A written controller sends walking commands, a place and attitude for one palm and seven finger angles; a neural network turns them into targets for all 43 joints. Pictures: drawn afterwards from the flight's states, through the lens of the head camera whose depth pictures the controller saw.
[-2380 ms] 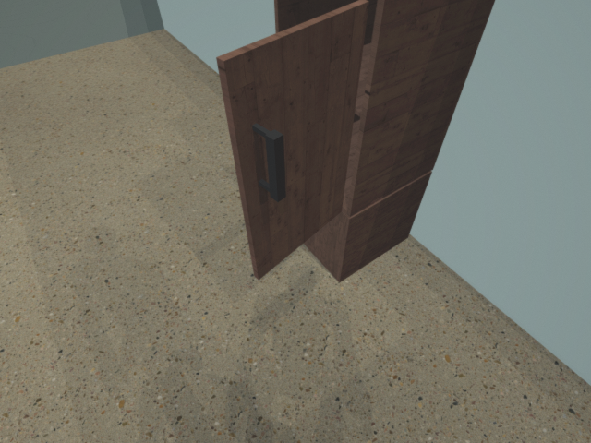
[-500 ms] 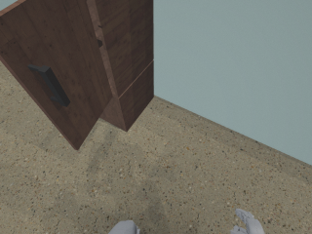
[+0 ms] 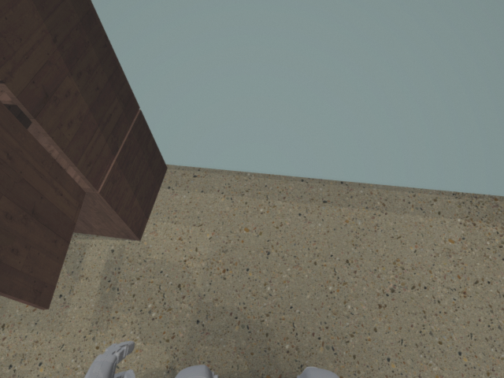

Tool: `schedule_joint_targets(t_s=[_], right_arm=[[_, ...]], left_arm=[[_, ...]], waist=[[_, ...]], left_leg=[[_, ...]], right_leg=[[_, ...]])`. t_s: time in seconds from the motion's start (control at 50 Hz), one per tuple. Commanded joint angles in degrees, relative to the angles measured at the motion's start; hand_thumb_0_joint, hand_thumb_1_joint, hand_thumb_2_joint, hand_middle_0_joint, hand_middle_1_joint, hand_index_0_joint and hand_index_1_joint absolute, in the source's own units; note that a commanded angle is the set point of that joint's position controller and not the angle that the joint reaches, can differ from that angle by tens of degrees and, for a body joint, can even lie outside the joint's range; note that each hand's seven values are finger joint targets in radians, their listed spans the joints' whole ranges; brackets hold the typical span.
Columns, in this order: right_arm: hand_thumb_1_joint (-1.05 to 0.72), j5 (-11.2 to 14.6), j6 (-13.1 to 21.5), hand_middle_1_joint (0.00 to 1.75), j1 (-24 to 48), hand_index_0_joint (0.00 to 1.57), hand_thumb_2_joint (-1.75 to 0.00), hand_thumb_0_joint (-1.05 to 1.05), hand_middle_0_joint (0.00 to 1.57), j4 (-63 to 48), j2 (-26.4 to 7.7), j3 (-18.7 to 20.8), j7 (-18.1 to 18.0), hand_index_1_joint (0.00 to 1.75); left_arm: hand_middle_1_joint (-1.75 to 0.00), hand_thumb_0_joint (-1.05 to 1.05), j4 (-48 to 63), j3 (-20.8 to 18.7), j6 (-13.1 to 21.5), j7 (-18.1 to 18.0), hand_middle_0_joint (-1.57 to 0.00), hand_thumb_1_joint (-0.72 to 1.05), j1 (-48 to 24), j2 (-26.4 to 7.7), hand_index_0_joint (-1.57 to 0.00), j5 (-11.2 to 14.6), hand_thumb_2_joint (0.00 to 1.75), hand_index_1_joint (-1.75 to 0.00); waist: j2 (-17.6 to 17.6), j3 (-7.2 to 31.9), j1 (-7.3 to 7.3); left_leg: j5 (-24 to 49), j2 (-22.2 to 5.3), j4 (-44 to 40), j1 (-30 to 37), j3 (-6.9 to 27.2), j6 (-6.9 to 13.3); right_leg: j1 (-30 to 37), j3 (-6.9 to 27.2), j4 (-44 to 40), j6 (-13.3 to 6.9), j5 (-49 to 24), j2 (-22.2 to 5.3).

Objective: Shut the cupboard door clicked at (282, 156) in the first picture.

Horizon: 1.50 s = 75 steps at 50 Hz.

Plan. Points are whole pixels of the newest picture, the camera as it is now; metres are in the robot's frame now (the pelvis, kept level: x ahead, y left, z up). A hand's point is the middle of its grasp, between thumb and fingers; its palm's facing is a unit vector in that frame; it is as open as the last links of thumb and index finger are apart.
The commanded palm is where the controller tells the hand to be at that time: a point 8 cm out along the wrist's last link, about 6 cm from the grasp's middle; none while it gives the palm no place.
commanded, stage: walk around to get in front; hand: left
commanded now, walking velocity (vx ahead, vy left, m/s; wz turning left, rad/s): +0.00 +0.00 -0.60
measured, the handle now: out of the picture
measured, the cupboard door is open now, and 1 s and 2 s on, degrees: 100 100 100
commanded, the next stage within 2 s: none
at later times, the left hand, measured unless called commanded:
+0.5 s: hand (161, 351) +0.17 +0.19 -0.15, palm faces -0.23 -0.95 -0.19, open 7.4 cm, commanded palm none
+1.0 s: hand (232, 316) +0.23 +0.06 -0.14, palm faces -0.53 -0.81 -0.24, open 7.4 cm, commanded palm none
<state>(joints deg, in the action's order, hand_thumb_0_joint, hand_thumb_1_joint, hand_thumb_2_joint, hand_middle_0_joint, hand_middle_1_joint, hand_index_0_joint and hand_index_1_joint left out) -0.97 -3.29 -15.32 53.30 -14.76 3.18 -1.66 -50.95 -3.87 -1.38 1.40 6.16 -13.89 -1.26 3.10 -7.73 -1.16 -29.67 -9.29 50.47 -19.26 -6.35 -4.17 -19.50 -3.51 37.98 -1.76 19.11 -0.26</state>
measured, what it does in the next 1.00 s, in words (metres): steps on the spot, turning right: left foot, then right foot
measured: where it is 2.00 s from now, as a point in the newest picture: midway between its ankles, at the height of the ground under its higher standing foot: outside the picture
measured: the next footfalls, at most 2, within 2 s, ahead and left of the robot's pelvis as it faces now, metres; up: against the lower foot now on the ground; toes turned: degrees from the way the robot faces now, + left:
left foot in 0.36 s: +0.10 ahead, +0.11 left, +0.00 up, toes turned -10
right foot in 0.74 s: +0.03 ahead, -0.15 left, +0.00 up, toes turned -32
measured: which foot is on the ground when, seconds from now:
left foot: up 0.00-0.34, down 0.36-0.74, up 0.76-1.00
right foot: down 0.00-0.36, up 0.38-0.72, down 0.74-1.00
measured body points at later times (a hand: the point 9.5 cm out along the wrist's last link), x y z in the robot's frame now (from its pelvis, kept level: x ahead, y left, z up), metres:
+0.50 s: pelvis +0.04 +0.01 +0.02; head +0.10 +0.02 +0.46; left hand +0.18 +0.24 -0.14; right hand +0.06 -0.24 -0.11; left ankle +0.06 +0.12 -0.72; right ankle -0.04 -0.10 -0.64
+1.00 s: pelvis +0.05 -0.06 +0.02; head +0.09 -0.10 +0.46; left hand +0.26 +0.10 -0.12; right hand -0.04 -0.31 -0.13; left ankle +0.12 +0.08 -0.66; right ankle -0.01 -0.13 -0.72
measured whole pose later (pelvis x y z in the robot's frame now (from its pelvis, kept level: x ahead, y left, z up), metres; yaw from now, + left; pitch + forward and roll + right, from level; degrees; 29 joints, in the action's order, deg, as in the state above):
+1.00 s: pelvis +0.05 -0.06 +0.02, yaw -34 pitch +2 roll +1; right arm -0.6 -3.5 -9.9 51.9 -13.7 3.6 -1.5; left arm -52.2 -3.0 -1.7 -0.1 9.6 -11.0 -1.3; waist 0.8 -5.4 -0.3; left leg -23.1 -4.4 55.8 -27.2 -1.5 -5.4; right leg -15.2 1.7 29.3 -3.2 15.6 2.8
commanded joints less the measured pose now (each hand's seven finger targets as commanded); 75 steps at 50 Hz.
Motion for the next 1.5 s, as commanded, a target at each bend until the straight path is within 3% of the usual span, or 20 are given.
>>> schedule_joint_targets(t_s=[0.0, 0.22, 0.3, 0.34, 0.36, 0.46, 0.58, 0.66, 0.68, 0.7, 0.72, 0.76, 0.84, 1.08, 1.1, 1.14, 1.16, 1.26, 1.42, 1.48], right_arm=[[-0.90, 0.45, 1.51, 0.30, 4.87, 0.20, -0.90, 0.00, 0.20, -6.22, -4.60, 1.01, -0.43, 0.30], [-0.90, 0.79, 1.83, 0.30, 5.48, 0.20, -0.90, 0.00, 0.20, -6.31, -1.77, 0.90, -0.14, 0.30], [-0.90, 0.93, 2.81, 0.30, -0.41, 0.20, -0.90, 0.00, 0.20, -5.16, -2.38, 0.95, -0.78, 0.30], [-0.90, -0.53, 3.74, 0.30, -3.55, 0.20, -0.90, 0.00, 0.20, -5.40, -11.25, 2.12, -1.15, 0.30], [-0.90, -0.83, 3.55, 0.30, -4.04, 0.20, -0.90, 0.00, 0.20, -5.60, -11.60, 1.99, -1.45, 0.30], [-0.90, -0.91, 3.93, 0.30, 1.10, 0.20, -0.90, 0.00, 0.20, -6.74, -6.46, 0.51, -1.46, 0.30], [-0.90, -0.98, 3.36, 0.30, -2.95, 0.20, -0.90, 0.00, 0.20, -4.29, -8.08, 1.66, -0.74, 0.30], [-0.90, -0.77, 2.81, 0.30, -1.47, 0.20, -0.90, 0.00, 0.20, -4.27, -9.49, 2.41, -0.22, 0.30], [-0.90, -0.36, 2.75, 0.30, -0.55, 0.20, -0.90, 0.00, 0.20, -4.74, -9.32, 2.47, 0.01, 0.30], [-0.90, 0.38, 2.56, 0.30, 0.06, 0.20, -0.90, 0.00, 0.20, -6.38, -5.49, 1.85, 0.53, 0.30], [-0.90, 0.54, 2.00, 0.30, 4.13, 0.20, -0.90, 0.00, 0.20, -8.84, -3.61, 0.98, 0.26, 0.30], [-0.90, 0.57, 1.09, 0.30, 6.00, 0.20, -0.90, 0.00, 0.20, -7.58, -3.99, 1.19, -0.46, 0.30], [-0.90, 0.17, 0.91, 0.30, 3.70, 0.20, -0.90, 0.00, 0.20, -4.69, -2.87, 1.07, 0.25, 0.30], [-0.90, 0.88, 2.37, 0.30, 2.23, 0.20, -0.90, 0.00, 0.20, -5.82, -2.23, 0.94, -0.55, 0.30], [-0.90, 0.85, 2.70, 0.30, -0.29, 0.20, -0.90, 0.00, 0.20, -5.12, -2.65, 1.03, -0.69, 0.30], [-0.90, -0.60, 3.62, 0.30, -3.24, 0.20, -0.90, 0.00, 0.20, -5.53, -11.71, 2.22, -1.05, 0.30], [-0.90, -0.94, 3.48, 0.30, -3.61, 0.20, -0.90, 0.00, 0.20, -5.89, -11.84, 2.13, -1.36, 0.30], [-0.90, -0.87, 4.13, 0.30, -0.32, 0.20, -0.90, 0.00, 0.20, -6.39, -6.46, 0.52, -1.52, 0.30], [-0.90, -1.05, 3.19, 0.30, -3.51, 0.20, -0.90, 0.00, 0.20, -3.87, -8.69, 1.98, -0.43, 0.30], [-0.90, -0.63, 2.89, 0.30, -1.10, 0.20, -0.90, 0.00, 0.20, -4.34, -9.77, 2.47, -0.06, 0.30]], left_arm=[[-0.30, 0.00, 1.99, -3.03, 0.13, -2.87, -0.20, 0.90, 6.13, -10.61, -0.20, 0.17, 0.90, -0.30], [-0.30, 0.00, 3.00, -3.20, 0.49, -2.39, -0.20, 0.90, 5.01, -9.90, -0.20, -0.28, 0.90, -0.30], [-0.30, 0.00, 3.61, -3.12, 0.12, -2.26, -0.20, 0.90, 2.15, -8.28, -0.20, 0.20, 0.90, -0.30], [-0.30, 0.00, 5.79, -2.14, -0.19, -1.31, -0.20, 0.90, 4.40, -2.71, -0.20, 0.99, 0.90, -0.30], [-0.30, 0.00, 6.00, -2.26, -0.01, -0.83, -0.20, 0.90, 2.55, -4.75, -0.20, 0.06, 0.90, -0.30], [-0.30, 0.00, 3.81, -2.30, -0.79, 0.55, -0.20, 0.90, 3.30, -2.73, -0.20, 0.06, 0.90, -0.30], [-0.30, 0.00, 4.86, -1.43, -0.68, 1.14, -0.20, 0.90, -1.09, -1.45, -0.20, 0.02, 0.90, -0.30], [-0.30, 0.00, 3.58, -1.71, 0.07, 0.92, -0.20, 0.90, 2.01, -2.86, -0.20, -0.08, 0.90, -0.30], [-0.30, 0.00, 2.38, -2.19, 0.38, 0.64, -0.20, 0.90, 6.33, -5.00, -0.20, -0.18, 0.90, -0.30], [-0.30, 0.00, 1.13, -3.39, 1.12, -0.26, -0.20, 0.90, 11.29, -11.48, -0.20, -0.75, 0.90, -0.30], [-0.30, 0.00, -0.22, -4.00, 1.07, -1.12, -0.20, 0.90, 14.45, -15.53, -0.20, 0.20, 0.90, -0.30], [-0.30, 0.00, 0.83, -3.54, 0.50, -2.18, -0.20, 0.90, 9.41, -12.74, -0.20, 0.24, 0.90, -0.30], [-0.30, 0.00, 2.87, -2.35, 0.88, -2.49, -0.20, 0.90, 3.62, -8.47, -0.20, 0.18, 0.90, -0.30], [-0.30, 0.00, 3.10, -3.29, 0.32, -2.09, -0.20, 0.90, 2.85, -9.34, -0.20, 0.08, 0.90, -0.30], [-0.30, 0.00, 3.37, -3.01, 0.21, -2.04, -0.20, 0.90, 1.71, -8.40, -0.20, 0.25, 0.90, -0.30], [-0.30, 0.00, 5.25, -2.08, -0.11, -1.11, -0.20, 0.90, 4.62, -2.73, -0.20, 0.99, 0.90, -0.30], [-0.30, 0.00, 5.52, -2.26, 0.03, -0.68, -0.20, 0.90, 2.61, -5.11, -0.20, 0.09, 0.90, -0.30], [-0.30, 0.00, 3.58, -2.28, -0.61, 0.56, -0.20, 0.90, 2.88, -2.78, -0.20, -0.06, 0.90, -0.30], [-0.30, 0.00, 4.69, -1.36, -0.47, 1.18, -0.20, 0.90, -2.30, -1.72, -0.20, -0.04, 0.90, -0.30], [-0.30, 0.00, 3.11, -1.86, 0.19, 0.85, -0.20, 0.90, 3.49, -3.64, -0.20, -0.13, 0.90, -0.30]], waist=[[-16.94, 12.26, 3.85], [-10.66, 9.90, 2.14], [-9.87, 11.14, -1.37], [15.77, 12.09, -1.35], [10.09, 10.84, -2.29], [6.45, 9.88, 1.10], [10.13, 9.45, -1.76], [9.02, 9.60, 0.32], [4.76, 11.13, 2.85], [-12.46, 14.61, 5.16], [-20.01, 13.77, 7.24], [-19.87, 10.03, 5.26], [-10.84, 10.30, 1.49], [-10.39, 9.87, -0.27], [-9.09, 10.41, -1.58], [15.91, 12.28, -1.29], [10.21, 11.15, -2.27], [6.19, 11.39, 0.61], [11.52, 8.86, -1.97], [7.29, 10.70, 1.96]], left_leg=[[0.66, 1.90, 17.94, -15.66, 7.21, 0.01], [5.23, 7.00, -3.54, -5.93, 5.39, 0.16], [14.96, 6.87, -22.26, 7.75, 5.77, 1.27], [26.34, -15.57, -34.34, 19.76, 27.99, 10.70], [28.86, -20.39, -34.98, 14.96, 30.32, 15.05], [47.60, -9.21, -29.17, 14.72, 7.30, 10.81], [46.74, -9.68, -26.61, 15.90, 0.99, 10.01], [41.22, -9.99, -20.27, 11.84, -1.44, 6.92], [36.23, -8.49, -13.49, 6.50, -2.92, 4.58], [18.22, -2.37, 0.15, -5.89, -7.38, 1.13], [-9.67, 4.04, 11.81, -14.49, -1.97, -0.51], [-3.65, 2.47, 18.61, -17.14, 6.36, 0.05], [6.43, 3.33, 12.90, -11.56, 5.53, -0.96], [11.36, 7.82, -15.51, 2.39, 5.49, 0.60], [15.62, 6.71, -22.55, 8.20, 5.70, 1.07], [25.66, -16.60, -34.57, 19.41, 28.39, 10.88], [29.67, -20.55, -34.64, 14.92, 29.73, 15.10], [53.53, -9.14, -28.07, 17.40, 7.12, 10.30], [47.14, -10.61, -25.52, 15.11, -0.10, 9.23], [39.86, -9.56, -16.95, 9.68, -2.53, 5.59]], right_leg=[[17.08, 20.97, -14.40, -10.37, -32.70, -15.74], [10.55, 23.49, -14.84, -9.77, -30.88, -11.40], [3.31, 23.66, -9.80, -5.22, -26.70, -7.58], [-13.93, 8.94, 8.58, 1.85, 11.36, 5.42], [-14.13, 7.31, 21.88, 2.81, 17.21, 3.31], [-13.79, 3.71, 29.75, 5.20, 6.56, -1.10], [-7.04, -2.04, 10.46, 4.20, 6.24, -0.84], [3.45, -4.31, -4.81, 2.34, -2.01, 0.66], [12.57, -2.43, -11.62, 1.09, -9.88, -0.61], [24.58, 14.35, -15.89, -3.62, -25.24, -13.54], [23.04, 25.84, -16.46, -10.14, -42.93, -23.63], [15.45, 24.89, -18.07, -10.96, -26.53, -18.85], [11.26, 16.28, -16.47, -8.31, -30.53, -12.40], [5.49, 23.94, -12.65, -7.33, -28.19, -9.51], [1.98, 22.91, -10.41, -5.10, -24.29, -7.78], [-14.28, 8.00, 9.78, 1.88, 13.16, 5.19], [-14.23, 7.15, 22.49, 2.69, 17.20, 2.86], [-14.51, 3.87, 30.10, 5.12, 6.71, -0.90], [-4.98, -3.22, 6.77, 3.51, 6.30, -0.47], [8.15, -4.05, -9.05, 1.67, -6.15, 0.51]])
